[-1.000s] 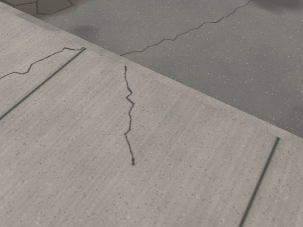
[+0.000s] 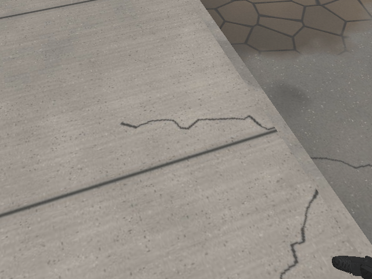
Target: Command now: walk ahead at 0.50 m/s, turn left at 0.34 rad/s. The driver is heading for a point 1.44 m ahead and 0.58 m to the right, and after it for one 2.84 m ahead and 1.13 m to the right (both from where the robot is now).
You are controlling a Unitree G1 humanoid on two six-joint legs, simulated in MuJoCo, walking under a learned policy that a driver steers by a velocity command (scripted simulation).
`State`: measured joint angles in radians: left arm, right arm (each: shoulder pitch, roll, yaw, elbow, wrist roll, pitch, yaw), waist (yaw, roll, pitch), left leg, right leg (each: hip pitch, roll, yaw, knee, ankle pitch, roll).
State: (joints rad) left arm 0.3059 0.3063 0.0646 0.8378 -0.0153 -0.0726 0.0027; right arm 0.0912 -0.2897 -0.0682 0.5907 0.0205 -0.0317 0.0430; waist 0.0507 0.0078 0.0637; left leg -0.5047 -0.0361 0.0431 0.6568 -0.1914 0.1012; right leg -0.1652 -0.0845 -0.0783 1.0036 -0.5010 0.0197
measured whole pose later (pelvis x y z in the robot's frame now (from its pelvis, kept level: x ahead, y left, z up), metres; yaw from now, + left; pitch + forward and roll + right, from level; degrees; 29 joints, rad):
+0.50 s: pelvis +0.29 -0.05 +0.00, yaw -9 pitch +3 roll +1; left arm 0.11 0.26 0.04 0.70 -0.02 -0.06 -0.07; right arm 0.33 -0.28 -0.07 0.81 0.01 -0.04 -0.02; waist -0.04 -0.02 0.01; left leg 0.09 0.00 0.19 0.41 -0.49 0.00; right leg -0.55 0.00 -0.05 0.58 -0.09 -0.10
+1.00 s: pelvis +0.57 -0.09 +0.01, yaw -27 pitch +2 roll -1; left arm 0.38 0.32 0.08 0.74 0.02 -0.02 -0.01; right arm 0.15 -0.26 -0.01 0.66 -0.05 -0.07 0.00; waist 0.05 -0.01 0.00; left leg -0.46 0.00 0.01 0.58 -0.16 0.01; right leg -0.16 0.13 0.21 0.72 -0.50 -0.07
